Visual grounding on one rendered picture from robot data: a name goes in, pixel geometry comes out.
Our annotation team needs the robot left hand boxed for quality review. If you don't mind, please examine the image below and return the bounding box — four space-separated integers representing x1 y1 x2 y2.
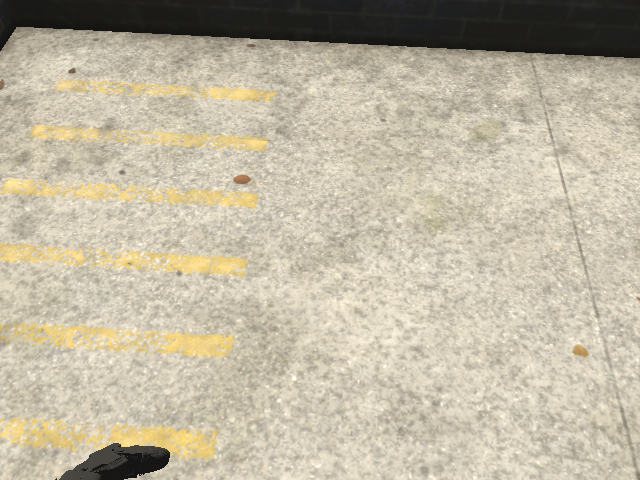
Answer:
55 443 170 480

